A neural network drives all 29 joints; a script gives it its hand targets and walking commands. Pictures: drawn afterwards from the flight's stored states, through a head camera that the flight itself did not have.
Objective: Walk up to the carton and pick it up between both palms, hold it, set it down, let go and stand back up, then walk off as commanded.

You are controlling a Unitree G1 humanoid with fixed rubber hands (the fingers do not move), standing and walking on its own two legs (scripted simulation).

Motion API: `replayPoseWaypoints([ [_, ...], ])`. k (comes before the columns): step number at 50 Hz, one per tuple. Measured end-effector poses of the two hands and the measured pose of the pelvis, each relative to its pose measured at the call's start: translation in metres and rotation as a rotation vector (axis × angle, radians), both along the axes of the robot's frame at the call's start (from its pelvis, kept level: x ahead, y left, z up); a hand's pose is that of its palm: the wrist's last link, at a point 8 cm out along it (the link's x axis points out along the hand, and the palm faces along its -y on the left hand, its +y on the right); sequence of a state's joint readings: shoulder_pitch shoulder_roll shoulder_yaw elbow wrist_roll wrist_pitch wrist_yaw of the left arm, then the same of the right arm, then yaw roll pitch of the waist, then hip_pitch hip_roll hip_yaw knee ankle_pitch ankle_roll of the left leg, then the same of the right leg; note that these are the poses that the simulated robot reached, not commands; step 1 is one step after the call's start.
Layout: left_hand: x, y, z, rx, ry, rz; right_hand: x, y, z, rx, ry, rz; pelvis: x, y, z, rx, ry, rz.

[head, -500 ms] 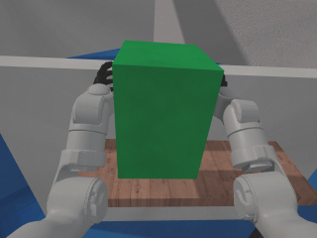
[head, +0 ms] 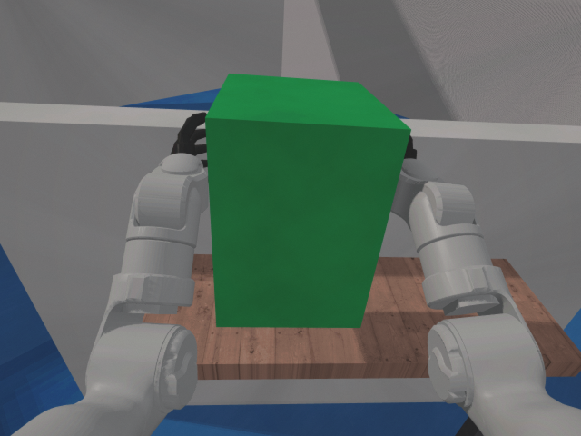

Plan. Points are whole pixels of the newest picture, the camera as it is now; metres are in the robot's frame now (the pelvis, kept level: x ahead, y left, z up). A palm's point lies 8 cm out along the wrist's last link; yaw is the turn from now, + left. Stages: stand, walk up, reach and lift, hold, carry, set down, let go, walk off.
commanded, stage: hold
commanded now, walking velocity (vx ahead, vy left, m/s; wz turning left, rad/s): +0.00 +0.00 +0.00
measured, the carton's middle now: (292, 196) +0.37 +0.00 +0.23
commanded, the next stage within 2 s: set down in 0.02 s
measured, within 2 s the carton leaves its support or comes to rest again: neither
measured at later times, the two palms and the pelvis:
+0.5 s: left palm (189, 167) +0.42 +0.14 +0.24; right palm (379, 181) +0.42 -0.13 +0.23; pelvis +0.01 +0.00 +0.00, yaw +0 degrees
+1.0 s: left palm (184, 185) +0.42 +0.16 +0.21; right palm (368, 192) +0.42 -0.12 +0.21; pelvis +0.03 +0.01 +0.00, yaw +0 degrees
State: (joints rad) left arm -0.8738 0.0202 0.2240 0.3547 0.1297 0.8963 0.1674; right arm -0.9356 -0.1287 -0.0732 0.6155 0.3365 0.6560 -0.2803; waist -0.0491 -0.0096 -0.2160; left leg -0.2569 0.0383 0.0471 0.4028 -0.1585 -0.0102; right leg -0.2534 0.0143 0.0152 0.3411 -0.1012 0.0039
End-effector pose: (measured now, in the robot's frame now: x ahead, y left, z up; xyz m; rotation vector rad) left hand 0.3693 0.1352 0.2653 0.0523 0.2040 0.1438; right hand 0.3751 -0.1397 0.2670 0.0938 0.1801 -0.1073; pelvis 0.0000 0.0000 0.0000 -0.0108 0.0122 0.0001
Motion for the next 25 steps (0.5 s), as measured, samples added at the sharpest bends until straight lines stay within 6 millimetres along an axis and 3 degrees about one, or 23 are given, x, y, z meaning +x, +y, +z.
replayPoseWaypoints([
  [12, 0.007, 0.001, 0.003, 0.039, -0.04, -0.011, 0.005, 0.001, 0.001, 0.011, -0.043, -0.011, 0.002, 0.0, 0.0, 0.0, 0.003, 0.0],
  [25, 0.046, 0.007, -0.023, 0.062, -0.048, -0.027, 0.041, 0.007, -0.038, 0.041, -0.062, -0.022, 0.014, 0.0, 0.002, 0.002, -0.012, 0.002],
])
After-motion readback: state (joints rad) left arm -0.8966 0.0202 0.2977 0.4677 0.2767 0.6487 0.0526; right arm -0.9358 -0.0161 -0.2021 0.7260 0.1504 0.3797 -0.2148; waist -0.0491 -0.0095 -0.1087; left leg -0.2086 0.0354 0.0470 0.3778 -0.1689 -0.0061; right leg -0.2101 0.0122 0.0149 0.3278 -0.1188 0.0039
